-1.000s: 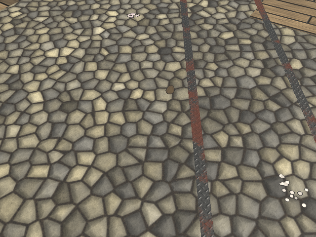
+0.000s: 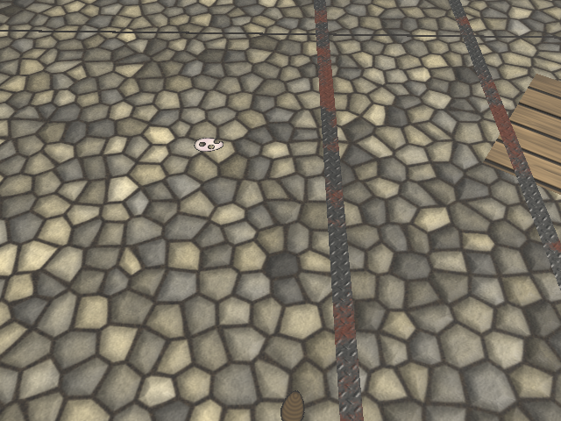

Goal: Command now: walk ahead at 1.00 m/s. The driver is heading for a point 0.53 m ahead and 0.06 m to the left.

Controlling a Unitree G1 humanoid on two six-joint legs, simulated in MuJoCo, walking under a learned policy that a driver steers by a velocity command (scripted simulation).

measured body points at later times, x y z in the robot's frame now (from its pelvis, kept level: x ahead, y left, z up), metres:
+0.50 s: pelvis +0.47 +0.04 +0.01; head +0.51 +0.04 +0.46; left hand +0.59 +0.30 -0.12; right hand +0.51 -0.23 -0.13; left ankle +0.49 +0.10 -0.73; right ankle +0.45 -0.10 -0.64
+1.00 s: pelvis +0.70 +0.02 +0.00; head +0.73 +0.02 +0.45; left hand +0.82 +0.27 -0.13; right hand +0.81 -0.25 -0.13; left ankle +0.72 +0.17 -0.72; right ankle +0.80 -0.07 -0.73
